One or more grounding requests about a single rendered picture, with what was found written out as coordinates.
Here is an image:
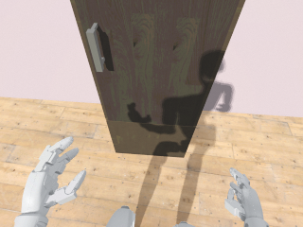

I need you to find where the robot left forearm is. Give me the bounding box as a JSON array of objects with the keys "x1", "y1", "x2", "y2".
[{"x1": 14, "y1": 213, "x2": 49, "y2": 227}]

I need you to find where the cupboard door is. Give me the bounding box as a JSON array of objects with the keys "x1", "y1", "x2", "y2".
[{"x1": 75, "y1": 0, "x2": 240, "y2": 127}]

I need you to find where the left robot thigh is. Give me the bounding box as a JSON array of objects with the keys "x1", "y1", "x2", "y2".
[{"x1": 105, "y1": 208, "x2": 136, "y2": 227}]

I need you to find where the robot left hand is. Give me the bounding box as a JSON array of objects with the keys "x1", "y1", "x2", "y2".
[{"x1": 21, "y1": 136, "x2": 87, "y2": 216}]

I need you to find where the handle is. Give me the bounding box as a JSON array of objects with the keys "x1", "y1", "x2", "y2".
[{"x1": 86, "y1": 23, "x2": 105, "y2": 72}]

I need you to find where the robot right hand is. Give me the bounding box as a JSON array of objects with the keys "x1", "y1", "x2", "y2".
[{"x1": 224, "y1": 167, "x2": 264, "y2": 221}]

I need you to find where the robot right forearm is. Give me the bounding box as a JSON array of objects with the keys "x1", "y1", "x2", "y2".
[{"x1": 243, "y1": 217, "x2": 270, "y2": 227}]

